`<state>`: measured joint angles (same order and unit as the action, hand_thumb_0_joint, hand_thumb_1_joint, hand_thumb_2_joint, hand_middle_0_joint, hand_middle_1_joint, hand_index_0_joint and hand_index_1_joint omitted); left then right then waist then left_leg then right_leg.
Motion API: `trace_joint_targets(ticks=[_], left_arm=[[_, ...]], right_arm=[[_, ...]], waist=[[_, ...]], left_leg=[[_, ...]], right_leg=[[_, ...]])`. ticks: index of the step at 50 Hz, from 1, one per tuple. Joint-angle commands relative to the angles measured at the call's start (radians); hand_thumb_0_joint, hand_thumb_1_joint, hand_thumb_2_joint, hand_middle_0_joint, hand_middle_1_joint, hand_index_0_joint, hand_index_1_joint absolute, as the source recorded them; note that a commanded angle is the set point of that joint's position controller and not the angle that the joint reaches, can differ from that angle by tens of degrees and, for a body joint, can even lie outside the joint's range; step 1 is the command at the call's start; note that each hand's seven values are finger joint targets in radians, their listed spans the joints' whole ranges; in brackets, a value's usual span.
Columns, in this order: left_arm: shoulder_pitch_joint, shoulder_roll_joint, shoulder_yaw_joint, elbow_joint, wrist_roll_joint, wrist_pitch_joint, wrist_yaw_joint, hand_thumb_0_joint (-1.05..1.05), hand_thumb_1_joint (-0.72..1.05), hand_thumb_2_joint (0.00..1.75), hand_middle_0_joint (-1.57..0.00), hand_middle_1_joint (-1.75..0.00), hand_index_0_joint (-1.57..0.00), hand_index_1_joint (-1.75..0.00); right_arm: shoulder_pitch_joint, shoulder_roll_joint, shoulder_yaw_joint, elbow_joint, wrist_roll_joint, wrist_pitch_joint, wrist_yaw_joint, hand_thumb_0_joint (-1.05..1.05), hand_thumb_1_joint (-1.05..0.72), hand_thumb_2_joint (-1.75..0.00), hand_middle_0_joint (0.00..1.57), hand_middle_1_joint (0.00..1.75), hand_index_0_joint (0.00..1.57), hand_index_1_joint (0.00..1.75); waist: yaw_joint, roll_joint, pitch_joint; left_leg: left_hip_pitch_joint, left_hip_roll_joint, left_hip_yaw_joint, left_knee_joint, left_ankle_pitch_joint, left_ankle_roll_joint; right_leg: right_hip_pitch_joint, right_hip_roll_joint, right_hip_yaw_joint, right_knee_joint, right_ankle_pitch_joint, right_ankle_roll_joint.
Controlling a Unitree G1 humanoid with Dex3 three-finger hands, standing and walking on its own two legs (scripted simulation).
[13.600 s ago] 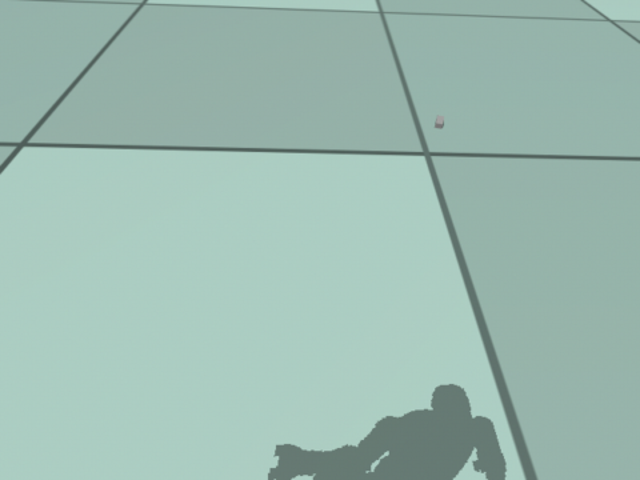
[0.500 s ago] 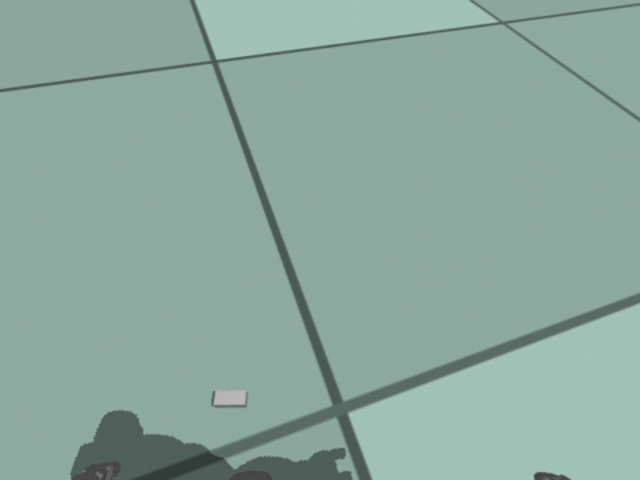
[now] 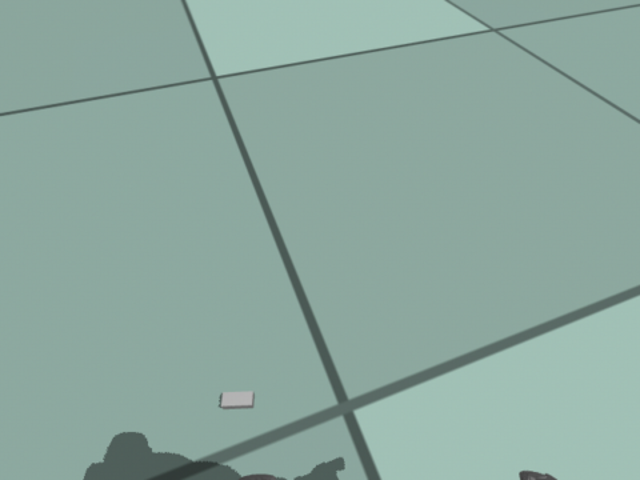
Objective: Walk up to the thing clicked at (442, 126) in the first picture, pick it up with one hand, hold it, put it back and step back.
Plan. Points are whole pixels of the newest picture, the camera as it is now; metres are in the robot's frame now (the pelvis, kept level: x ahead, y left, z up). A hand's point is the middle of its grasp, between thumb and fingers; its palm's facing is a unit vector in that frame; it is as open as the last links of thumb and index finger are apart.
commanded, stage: walk up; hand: left
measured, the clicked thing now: (238, 400) +0.44 +0.27 -0.76
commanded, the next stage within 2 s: none
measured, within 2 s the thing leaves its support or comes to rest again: neither
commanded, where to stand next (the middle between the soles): +0.06 +0.01 m, yaw +3 degrees
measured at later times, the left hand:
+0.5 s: hand out of the picture +0.12 +0.24 -0.15, palm faces -0.02 -0.95 -0.32, open 7.4 cm
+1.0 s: hand out of the picture +0.08 +0.26 -0.15, palm faces +0.00 -0.94 -0.34, open 7.4 cm
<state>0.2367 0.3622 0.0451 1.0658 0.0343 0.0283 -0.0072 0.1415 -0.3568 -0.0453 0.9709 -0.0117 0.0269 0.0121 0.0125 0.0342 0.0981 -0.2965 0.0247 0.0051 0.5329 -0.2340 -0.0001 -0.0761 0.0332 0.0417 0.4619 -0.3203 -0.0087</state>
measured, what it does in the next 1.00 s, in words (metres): stands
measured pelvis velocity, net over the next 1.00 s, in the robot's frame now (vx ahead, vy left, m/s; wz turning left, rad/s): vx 0.02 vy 0.00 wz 0.01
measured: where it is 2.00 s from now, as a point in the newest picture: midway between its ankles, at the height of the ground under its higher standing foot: outside the picture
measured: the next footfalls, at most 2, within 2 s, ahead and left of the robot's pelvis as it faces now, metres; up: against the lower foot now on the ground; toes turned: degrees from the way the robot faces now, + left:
left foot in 1.96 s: -0.05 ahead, +0.11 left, +0.00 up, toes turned +5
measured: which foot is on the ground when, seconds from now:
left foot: down 0.00-1.00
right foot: down 0.00-1.00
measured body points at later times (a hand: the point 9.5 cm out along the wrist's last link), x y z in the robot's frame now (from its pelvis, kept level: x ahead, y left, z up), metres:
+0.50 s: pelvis +0.02 +0.00 +0.01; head +0.03 +0.01 +0.46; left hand +0.12 +0.29 -0.13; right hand +0.09 -0.31 -0.11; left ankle +0.08 +0.12 -0.74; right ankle -0.04 -0.12 -0.74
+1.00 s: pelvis +0.02 +0.00 +0.01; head +0.03 +0.00 +0.46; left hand +0.08 +0.31 -0.12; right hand +0.12 -0.29 -0.12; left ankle +0.08 +0.12 -0.74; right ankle -0.04 -0.12 -0.74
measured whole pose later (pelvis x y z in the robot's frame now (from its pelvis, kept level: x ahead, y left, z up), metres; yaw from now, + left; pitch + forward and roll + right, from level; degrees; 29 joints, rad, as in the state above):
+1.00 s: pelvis +0.02 +0.00 +0.01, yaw +0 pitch -3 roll +0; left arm 0.13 0.36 0.01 1.13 0.01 0.01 -0.01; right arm 0.07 -0.33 -0.01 1.12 -0.01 -0.01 0.01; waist 0.00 0.00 0.06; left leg -0.20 0.01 0.01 0.33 -0.09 0.00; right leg 0.02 0.01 0.04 0.29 -0.26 0.00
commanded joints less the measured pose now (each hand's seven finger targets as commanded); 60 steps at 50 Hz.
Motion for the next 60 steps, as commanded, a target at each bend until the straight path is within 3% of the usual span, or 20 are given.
trace_joint_targets(ticks=[1,3,4,7,10,14,19,24,34,46,60], left_arm=[[-0.157,0.209,0.028,-0.121,-0.013,-0.047,0.010,0.00,0.90,0.90,-0.20,-0.30,-0.20,-0.30],[-0.123,0.208,0.030,-0.094,-0.018,-0.056,0.013,0.00,0.90,0.90,-0.20,-0.30,-0.20,-0.30],[-0.111,0.220,0.032,-0.086,-0.021,-0.057,0.012,0.00,0.90,0.90,-0.20,-0.30,-0.20,-0.30],[-0.126,0.223,0.034,-0.093,-0.024,-0.051,0.012,0.00,0.90,0.90,-0.20,-0.30,-0.20,-0.30],[-0.117,0.216,0.030,-0.076,-0.024,-0.052,0.015,0.00,0.90,0.90,-0.20,-0.30,-0.20,-0.30],[-0.123,0.208,0.030,-0.061,-0.033,-0.054,0.016,0.00,0.90,0.90,-0.20,-0.30,-0.20,-0.30],[-0.134,0.207,0.026,-0.045,-0.034,-0.047,0.017,0.00,0.90,0.90,-0.20,-0.30,-0.20,-0.30],[-0.152,0.201,0.016,-0.031,-0.034,-0.043,0.016,0.00,0.90,0.90,-0.20,-0.30,-0.20,-0.30],[-0.154,0.202,0.014,-0.009,-0.033,-0.042,0.015,0.00,0.90,0.90,-0.20,-0.30,-0.20,-0.30],[-0.143,0.201,0.011,0.010,-0.029,-0.040,0.014,0.00,0.90,0.90,-0.20,-0.30,-0.20,-0.30],[-0.134,0.202,0.014,0.007,-0.029,-0.043,0.015,0.00,0.90,0.90,-0.20,-0.30,-0.20,-0.30]], right_arm=[[-0.036,-0.197,-0.042,-0.043,0.010,-0.036,-0.007,0.00,-0.90,-0.90,0.20,0.30,0.20,0.30],[-0.068,-0.180,-0.029,-0.036,0.008,-0.046,-0.003,0.00,-0.90,-0.90,0.20,0.30,0.20,0.30],[-0.069,-0.186,-0.028,-0.034,0.006,-0.047,-0.006,0.00,-0.90,-0.90,0.20,0.30,0.20,0.30],[-0.040,-0.197,-0.028,0.001,0.005,-0.048,-0.010,0.00,-0.90,-0.90,0.20,0.30,0.20,0.30],[-0.062,-0.196,-0.023,0.016,0.001,-0.053,-0.009,0.00,-0.90,-0.90,0.20,0.30,0.20,0.30],[-0.057,-0.186,-0.013,0.039,0.002,-0.063,-0.013,0.00,-0.90,-0.90,0.20,0.30,0.20,0.30],[-0.076,-0.188,-0.011,0.047,0.002,-0.064,-0.020,0.00,-0.90,-0.90,0.20,0.30,0.20,0.30],[-0.090,-0.192,-0.010,0.055,0.003,-0.061,-0.021,0.00,-0.90,-0.90,0.20,0.30,0.20,0.30],[-0.100,-0.194,-0.007,0.070,0.004,-0.061,-0.021,0.00,-0.90,-0.90,0.20,0.30,0.20,0.30],[-0.118,-0.196,-0.007,0.085,0.005,-0.057,-0.020,0.00,-0.90,-0.90,0.20,0.30,0.20,0.30],[-0.117,-0.188,-0.002,0.093,0.007,-0.057,-0.020,0.00,-0.90,-0.90,0.20,0.30,0.20,0.30]], waist=[[-0.060,-0.123,0.002],[-0.030,-0.148,-0.030],[-0.023,-0.152,-0.037],[-0.033,-0.141,0.009],[-0.024,-0.083,-0.010],[-0.014,-0.026,-0.073],[-0.010,0.002,-0.138],[-0.014,0.006,-0.124],[-0.017,-0.019,-0.144],[-0.021,-0.018,-0.113],[-0.018,-0.008,-0.110]], left_leg=[[0.226,0.043,-0.089,-0.116,-0.022,0.014],[0.227,0.074,-0.111,-0.125,0.163,0.030],[0.221,0.067,-0.101,-0.125,0.182,0.029],[0.210,0.055,-0.095,-0.153,0.051,0.010],[0.216,0.075,-0.109,-0.173,0.107,0.020],[0.208,0.097,-0.114,-0.188,0.278,0.025],[0.236,0.110,-0.104,-0.187,0.341,0.035],[0.218,0.114,-0.115,-0.214,0.289,0.034],[0.254,0.115,-0.105,-0.200,0.329,0.037],[0.235,0.110,-0.124,-0.238,0.213,0.032],[0.237,0.101,-0.120,-0.233,0.242,0.025]], right_leg=[[-0.295,-0.172,0.135,-0.213,-0.059,-0.064],[-0.216,-0.148,0.113,-0.204,0.121,-0.039],[-0.194,-0.148,0.119,-0.195,0.174,-0.035],[-0.222,-0.169,0.138,-0.252,0.016,-0.040],[-0.179,-0.152,0.114,-0.242,0.072,-0.037],[-0.056,-0.142,0.083,-0.209,0.245,-0.030],[-0.006,-0.137,0.070,-0.194,0.287,-0.026],[-0.010,-0.133,0.070,-0.206,0.244,-0.022],[-0.016,-0.133,0.063,-0.210,0.263,-0.018],[-0.038,-0.127,0.059,-0.233,0.180,-0.016],[-0.041,-0.134,0.059,-0.234,0.200,-0.015]])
